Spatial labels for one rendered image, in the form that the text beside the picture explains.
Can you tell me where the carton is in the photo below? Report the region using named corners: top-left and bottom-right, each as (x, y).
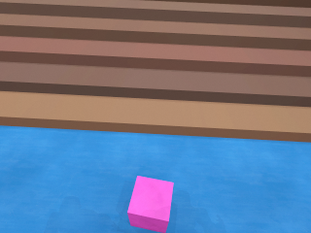
top-left (127, 176), bottom-right (174, 233)

